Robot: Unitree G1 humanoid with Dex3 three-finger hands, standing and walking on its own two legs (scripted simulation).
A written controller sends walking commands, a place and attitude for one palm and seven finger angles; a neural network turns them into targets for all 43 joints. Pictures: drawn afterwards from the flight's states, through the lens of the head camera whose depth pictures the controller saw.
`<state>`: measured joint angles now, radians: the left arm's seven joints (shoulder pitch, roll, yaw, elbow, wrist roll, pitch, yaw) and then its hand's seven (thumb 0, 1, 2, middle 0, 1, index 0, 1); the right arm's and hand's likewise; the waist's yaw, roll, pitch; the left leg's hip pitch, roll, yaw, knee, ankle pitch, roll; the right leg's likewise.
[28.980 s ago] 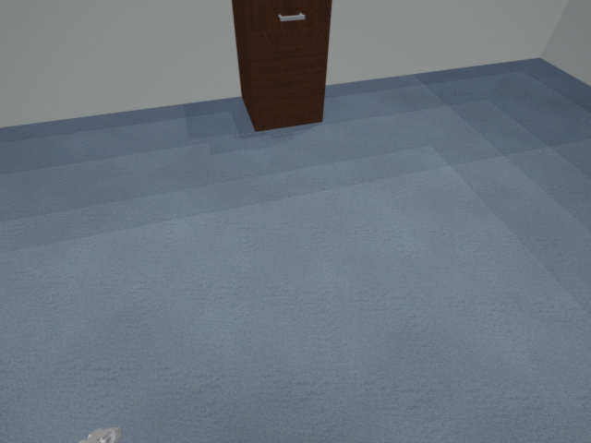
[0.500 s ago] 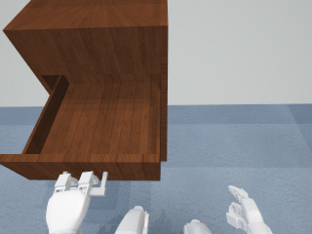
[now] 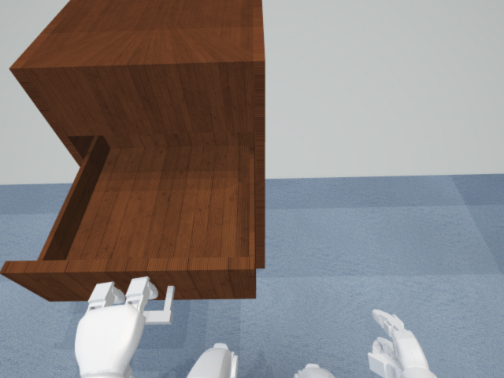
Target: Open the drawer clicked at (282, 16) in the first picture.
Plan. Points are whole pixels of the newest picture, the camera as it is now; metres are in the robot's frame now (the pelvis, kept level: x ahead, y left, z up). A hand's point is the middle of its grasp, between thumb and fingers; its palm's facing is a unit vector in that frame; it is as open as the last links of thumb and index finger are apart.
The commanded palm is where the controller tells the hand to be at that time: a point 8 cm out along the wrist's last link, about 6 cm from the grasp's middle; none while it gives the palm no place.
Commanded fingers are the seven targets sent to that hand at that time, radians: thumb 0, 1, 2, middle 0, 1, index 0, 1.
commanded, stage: lift the hand off the handle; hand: left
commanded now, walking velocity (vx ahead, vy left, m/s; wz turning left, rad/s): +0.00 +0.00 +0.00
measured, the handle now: (135, 305) +0.24 +0.22 -0.03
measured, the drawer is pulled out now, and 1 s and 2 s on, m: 0.30 0.30 0.30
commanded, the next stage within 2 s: draw the hand back to the body in 1.90 s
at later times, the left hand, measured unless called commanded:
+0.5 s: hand (124, 331) +0.19 +0.21 +0.00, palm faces -0.03 -0.12 -0.99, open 13.6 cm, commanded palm +0.17 +0.20 +0.06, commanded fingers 0.00 -0.50 0.30 -0.30 -1.20 -0.30 -1.20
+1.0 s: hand (112, 327) +0.19 +0.21 +0.04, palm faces +0.00 -0.14 -0.99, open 13.8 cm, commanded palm +0.17 +0.20 +0.10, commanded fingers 0.00 -0.50 0.30 -0.30 -1.20 -0.30 -1.20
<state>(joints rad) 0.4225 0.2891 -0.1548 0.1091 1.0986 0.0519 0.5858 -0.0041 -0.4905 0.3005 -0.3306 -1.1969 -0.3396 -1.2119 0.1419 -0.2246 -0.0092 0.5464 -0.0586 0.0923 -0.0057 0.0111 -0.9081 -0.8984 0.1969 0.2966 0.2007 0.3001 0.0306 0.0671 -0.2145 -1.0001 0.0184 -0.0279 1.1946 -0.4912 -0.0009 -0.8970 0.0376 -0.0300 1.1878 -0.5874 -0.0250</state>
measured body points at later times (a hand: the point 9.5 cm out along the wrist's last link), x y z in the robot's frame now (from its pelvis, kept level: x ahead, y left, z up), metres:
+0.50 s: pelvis +0.02 +0.00 +0.02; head +0.05 -0.03 +0.47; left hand +0.19 +0.21 +0.05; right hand +0.22 -0.22 -0.08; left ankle +0.05 +0.12 -0.64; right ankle +0.00 -0.11 -0.64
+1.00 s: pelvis +0.02 +0.00 +0.04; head +0.04 -0.04 +0.49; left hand +0.18 +0.21 +0.10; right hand +0.22 -0.23 -0.05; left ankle +0.05 +0.12 -0.64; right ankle +0.00 -0.11 -0.64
